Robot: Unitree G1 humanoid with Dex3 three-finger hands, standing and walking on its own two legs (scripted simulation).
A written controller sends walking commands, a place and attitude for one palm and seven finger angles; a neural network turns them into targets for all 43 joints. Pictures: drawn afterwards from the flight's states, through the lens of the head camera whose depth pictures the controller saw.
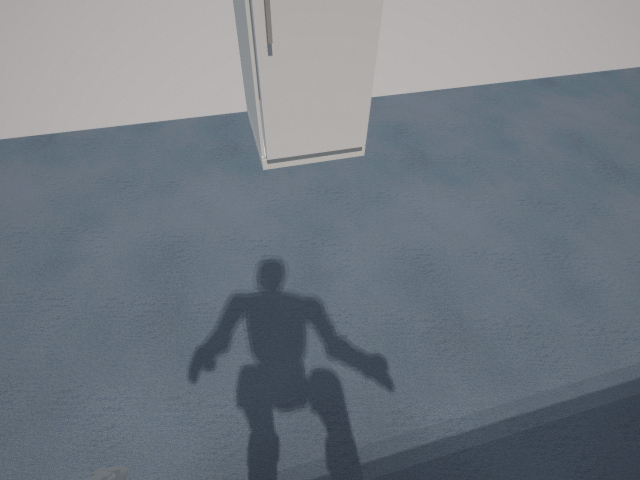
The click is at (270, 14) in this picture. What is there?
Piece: fridge door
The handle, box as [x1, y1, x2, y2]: [264, 0, 272, 43]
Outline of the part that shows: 264,0 267,40 268,43 272,42 269,0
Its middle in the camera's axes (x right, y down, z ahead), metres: -0.20 -0.92 +1.33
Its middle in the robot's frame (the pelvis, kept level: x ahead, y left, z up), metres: +1.62 +0.28 +0.12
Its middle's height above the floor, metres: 0.89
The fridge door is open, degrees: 0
